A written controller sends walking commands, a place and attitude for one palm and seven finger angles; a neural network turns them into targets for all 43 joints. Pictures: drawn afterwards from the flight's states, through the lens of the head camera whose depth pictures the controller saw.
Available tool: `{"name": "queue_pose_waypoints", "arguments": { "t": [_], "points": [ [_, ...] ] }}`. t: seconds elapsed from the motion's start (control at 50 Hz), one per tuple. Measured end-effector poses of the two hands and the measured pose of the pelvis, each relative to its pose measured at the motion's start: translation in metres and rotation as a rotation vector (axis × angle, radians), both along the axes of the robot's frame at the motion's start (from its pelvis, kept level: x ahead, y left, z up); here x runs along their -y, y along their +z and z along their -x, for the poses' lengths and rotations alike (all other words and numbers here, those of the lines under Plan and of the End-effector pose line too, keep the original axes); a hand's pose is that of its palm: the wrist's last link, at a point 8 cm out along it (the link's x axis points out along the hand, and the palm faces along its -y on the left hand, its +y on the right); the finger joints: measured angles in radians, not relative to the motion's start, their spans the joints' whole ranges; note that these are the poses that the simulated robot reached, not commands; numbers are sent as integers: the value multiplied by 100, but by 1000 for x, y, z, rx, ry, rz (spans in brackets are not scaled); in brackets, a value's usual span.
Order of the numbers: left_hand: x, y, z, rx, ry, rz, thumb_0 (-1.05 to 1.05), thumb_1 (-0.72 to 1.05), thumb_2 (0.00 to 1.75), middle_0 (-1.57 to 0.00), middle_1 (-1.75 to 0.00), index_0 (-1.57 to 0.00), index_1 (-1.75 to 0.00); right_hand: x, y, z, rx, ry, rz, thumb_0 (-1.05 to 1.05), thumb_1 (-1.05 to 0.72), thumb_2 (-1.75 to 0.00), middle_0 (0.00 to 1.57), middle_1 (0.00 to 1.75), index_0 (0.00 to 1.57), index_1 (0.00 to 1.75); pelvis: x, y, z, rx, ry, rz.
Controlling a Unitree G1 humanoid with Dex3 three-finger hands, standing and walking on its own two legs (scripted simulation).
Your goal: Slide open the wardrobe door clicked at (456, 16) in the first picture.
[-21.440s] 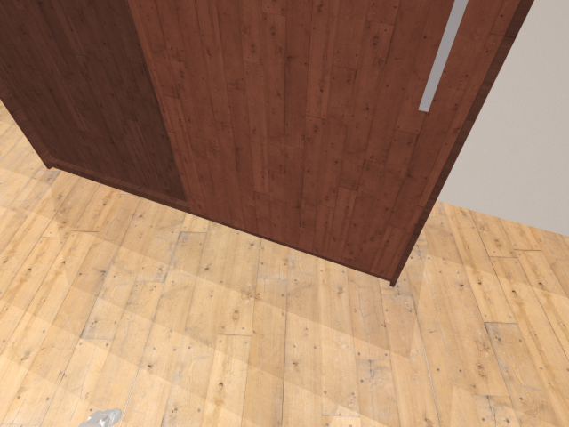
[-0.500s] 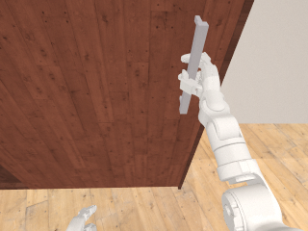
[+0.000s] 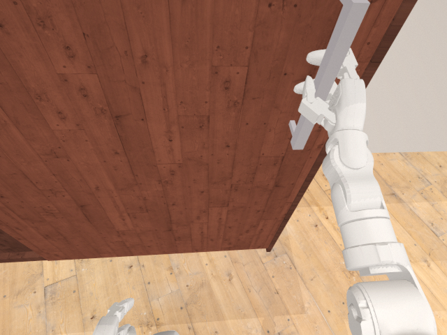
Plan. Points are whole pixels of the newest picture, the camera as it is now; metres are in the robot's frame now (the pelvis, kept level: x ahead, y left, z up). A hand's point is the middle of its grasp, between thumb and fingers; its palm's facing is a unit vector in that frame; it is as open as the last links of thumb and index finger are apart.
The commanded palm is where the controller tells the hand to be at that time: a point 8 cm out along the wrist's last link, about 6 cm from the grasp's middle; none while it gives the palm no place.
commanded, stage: step sideways, sliding the door along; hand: right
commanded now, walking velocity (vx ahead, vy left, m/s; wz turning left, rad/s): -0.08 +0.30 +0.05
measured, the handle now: (316, 82) +0.47 -0.16 +0.20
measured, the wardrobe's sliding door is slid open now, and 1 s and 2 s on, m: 0.00 0.11 0.29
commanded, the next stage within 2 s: none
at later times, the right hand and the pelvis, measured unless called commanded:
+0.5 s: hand (287, 99) +0.43 -0.10 +0.19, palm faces +0.42 +0.90 -0.08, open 6.7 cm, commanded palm +0.39 -0.06 +0.20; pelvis +0.07 +0.13 -0.01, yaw -7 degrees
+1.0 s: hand (230, 100) +0.42 -0.01 +0.20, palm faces +0.35 +0.94 +0.00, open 6.8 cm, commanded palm +0.39 +0.04 +0.19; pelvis +0.15 +0.15 +0.00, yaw -5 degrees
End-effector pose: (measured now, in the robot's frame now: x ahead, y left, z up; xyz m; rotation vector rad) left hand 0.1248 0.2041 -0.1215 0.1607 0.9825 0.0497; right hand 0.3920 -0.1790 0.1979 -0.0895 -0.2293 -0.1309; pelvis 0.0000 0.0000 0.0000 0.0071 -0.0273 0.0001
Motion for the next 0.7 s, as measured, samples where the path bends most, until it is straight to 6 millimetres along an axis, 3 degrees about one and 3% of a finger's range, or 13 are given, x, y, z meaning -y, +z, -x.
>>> {"name": "queue_pose_waypoints", "arguments": {
  "t": [0.06,0.16,0.3,0.42,0.5,0.62,0.7],
  "points": [
    [-18,-1,-28,21,-31,-5,2,90,90,-20,-30,-20,-30,-5,-1,1,14,-49,3,-3,-77,-86,44,140,18,140,-18,-1,-3,2,-59,-14],
    [-40,16,-81,104,-92,-63,2,90,90,-20,-30,-20,-30,-8,-2,1,33,-66,-4,-2,-77,-86,42,140,17,139,-34,5,-6,-26,-101,8],
    [-47,32,-136,184,-191,-23,1,90,90,-20,-30,-20,-30,-14,-5,1,70,-89,7,-3,-77,-85,44,140,16,131,-65,7,-20,-19,-85,-16],
    [-54,34,-168,244,-259,59,1,90,90,-20,-30,-20,-30,-24,-5,1,78,-182,22,-3,-74,-86,45,141,16,129,-106,1,-54,18,-69,-36],
    [-72,22,-192,278,-275,98,1,90,90,-20,-30,-20,-30,-35,-7,1,107,-284,37,-4,-72,-86,45,141,13,131,-134,-10,-75,33,-113,-28],
    [-109,22,-205,256,-215,-2,1,90,90,-20,-30,-20,-30,-51,-7,3,108,-303,17,-3,-72,-85,46,141,13,134,-130,2,-81,-32,-151,-21],
    [-116,29,-204,217,-222,-31,2,90,90,-20,-30,-20,-30,-61,-9,4,140,-247,2,-3,-74,-83,46,141,11,126,-130,3,-91,-21,-134,-30]
  ]
}}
